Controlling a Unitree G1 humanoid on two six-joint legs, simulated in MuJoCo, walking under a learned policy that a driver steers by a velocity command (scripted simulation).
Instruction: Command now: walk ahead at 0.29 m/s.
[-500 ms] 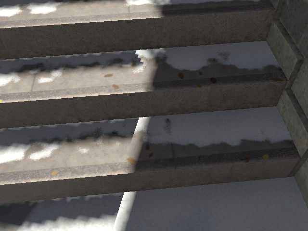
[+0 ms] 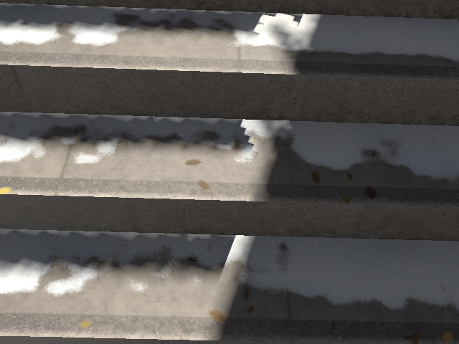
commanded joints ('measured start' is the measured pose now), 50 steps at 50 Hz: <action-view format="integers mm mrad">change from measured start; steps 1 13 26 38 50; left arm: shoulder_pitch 49 -75 -100 -78 60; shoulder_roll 75 32 40 26 -8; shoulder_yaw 18 -19 -18 -25 -13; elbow -16 44 119 156 123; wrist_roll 21 18 -2 6 23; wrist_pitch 14 62 41 50 -1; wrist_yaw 2 24 27 33 8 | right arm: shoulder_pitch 140 139 227 234 167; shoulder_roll -73 -79 -31 -25 -57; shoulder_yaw -17 15 14 18 -25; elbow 23 127 238 278 213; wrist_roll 22 24 20 17 20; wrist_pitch -3 17 45 53 35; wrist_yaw -7 -25 -42 -49 -34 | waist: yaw -32 -9 -56 -57 29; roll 75 79 -7 17 24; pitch -88 -110 -4 -5 66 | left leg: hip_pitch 295 66 205 221 102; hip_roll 289 195 107 97 156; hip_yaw -253 -144 -137 -138 -166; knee -190 -188 -218 -244 -92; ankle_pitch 722 210 2 -123 32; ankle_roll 147 54 -21 -17 89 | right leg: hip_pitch -233 160 61 65 55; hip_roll -77 -73 -138 -107 -53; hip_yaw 44 14 106 85 0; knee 100 -568 -672 -685 -553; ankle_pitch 50 350 390 275 167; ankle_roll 11 40 17 17 -69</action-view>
